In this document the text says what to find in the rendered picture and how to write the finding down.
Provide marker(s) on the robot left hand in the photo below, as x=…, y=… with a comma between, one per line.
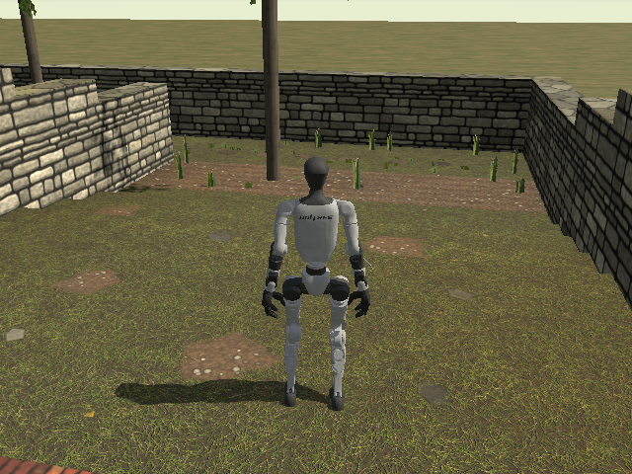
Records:
x=267, y=302

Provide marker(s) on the right robot foot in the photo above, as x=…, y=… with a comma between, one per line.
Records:
x=337, y=402

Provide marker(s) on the right robot shin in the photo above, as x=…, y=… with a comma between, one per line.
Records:
x=338, y=359

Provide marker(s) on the right robot forearm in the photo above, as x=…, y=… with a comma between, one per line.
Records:
x=359, y=270

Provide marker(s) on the robot right hand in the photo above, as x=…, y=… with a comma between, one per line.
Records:
x=365, y=301

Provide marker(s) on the left robot forearm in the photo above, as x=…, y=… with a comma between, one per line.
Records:
x=273, y=270

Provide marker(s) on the robot left upper arm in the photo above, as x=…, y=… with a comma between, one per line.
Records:
x=284, y=210

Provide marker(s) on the robot right upper arm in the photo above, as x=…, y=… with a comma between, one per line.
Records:
x=347, y=210

